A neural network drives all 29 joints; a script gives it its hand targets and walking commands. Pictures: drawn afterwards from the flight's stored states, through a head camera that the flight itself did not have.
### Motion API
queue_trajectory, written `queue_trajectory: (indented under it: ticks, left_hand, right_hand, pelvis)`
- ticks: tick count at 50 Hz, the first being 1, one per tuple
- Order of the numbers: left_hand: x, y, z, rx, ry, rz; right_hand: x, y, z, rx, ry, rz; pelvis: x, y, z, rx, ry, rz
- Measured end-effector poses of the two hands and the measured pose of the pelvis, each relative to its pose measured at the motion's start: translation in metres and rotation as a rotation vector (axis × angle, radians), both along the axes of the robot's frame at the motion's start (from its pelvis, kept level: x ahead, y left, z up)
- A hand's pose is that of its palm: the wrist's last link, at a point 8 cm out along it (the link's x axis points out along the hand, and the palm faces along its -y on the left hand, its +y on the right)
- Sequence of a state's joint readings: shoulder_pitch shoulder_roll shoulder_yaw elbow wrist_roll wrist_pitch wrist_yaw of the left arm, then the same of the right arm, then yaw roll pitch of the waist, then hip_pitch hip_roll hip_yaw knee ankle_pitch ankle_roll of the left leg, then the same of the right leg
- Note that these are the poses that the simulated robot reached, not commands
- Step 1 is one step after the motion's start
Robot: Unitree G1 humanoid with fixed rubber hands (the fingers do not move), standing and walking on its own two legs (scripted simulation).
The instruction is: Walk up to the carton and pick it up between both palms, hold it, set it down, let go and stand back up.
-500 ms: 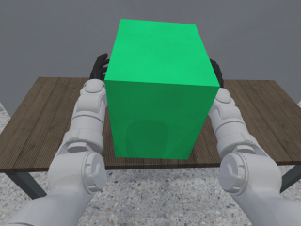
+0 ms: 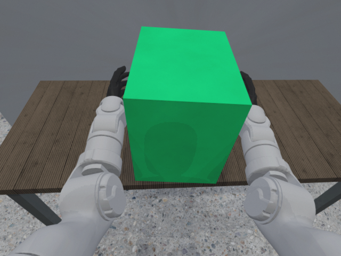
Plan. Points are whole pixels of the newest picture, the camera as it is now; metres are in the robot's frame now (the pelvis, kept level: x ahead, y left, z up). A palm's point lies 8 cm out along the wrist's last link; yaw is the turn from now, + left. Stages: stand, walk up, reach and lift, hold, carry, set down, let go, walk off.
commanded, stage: set down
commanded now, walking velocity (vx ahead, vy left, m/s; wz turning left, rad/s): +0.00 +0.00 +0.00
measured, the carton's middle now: (179, 106) +0.46 -0.02 +0.11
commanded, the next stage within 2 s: none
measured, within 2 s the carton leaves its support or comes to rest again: rests again in 1.30 s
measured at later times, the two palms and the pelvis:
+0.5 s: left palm (124, 104) +0.45 +0.13 +0.12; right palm (245, 112) +0.43 -0.19 +0.12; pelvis +0.01 +0.00 +0.00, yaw -2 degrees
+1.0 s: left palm (121, 110) +0.45 +0.13 +0.10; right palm (241, 115) +0.43 -0.18 +0.11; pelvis +0.01 +0.01 +0.00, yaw -2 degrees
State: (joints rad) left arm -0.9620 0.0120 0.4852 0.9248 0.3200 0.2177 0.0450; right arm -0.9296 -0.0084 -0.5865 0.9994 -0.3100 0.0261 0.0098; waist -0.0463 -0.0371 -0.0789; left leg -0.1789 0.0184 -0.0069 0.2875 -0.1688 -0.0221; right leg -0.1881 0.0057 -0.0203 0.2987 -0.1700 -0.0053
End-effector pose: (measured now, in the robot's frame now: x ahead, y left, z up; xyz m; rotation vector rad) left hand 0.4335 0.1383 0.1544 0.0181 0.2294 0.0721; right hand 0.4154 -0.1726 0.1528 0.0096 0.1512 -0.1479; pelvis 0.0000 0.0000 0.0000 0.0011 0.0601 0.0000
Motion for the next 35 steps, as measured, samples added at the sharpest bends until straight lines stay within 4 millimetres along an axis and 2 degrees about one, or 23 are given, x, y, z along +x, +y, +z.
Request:
queue_trajectory:
  ticks: [19, 27, 35]
  left_hand:
    - [0.018, -0.009, -0.027, 0.006, 0.036, -0.014]
    - [0.019, -0.014, -0.037, 0.003, 0.052, -0.016]
    - [0.017, -0.009, -0.044, 0.000, 0.061, 0.000]
  right_hand:
    - [0.012, -0.008, -0.027, -0.007, 0.032, -0.014]
    - [0.012, -0.013, -0.038, -0.012, 0.045, -0.015]
    - [0.015, -0.010, -0.043, -0.014, 0.052, 0.002]
  pelvis:
    - [0.012, 0.003, -0.002, -0.004, 0.063, -0.023]
    - [0.011, 0.004, -0.002, -0.001, 0.095, -0.035]
    - [0.008, 0.004, -0.002, 0.003, 0.118, -0.043]
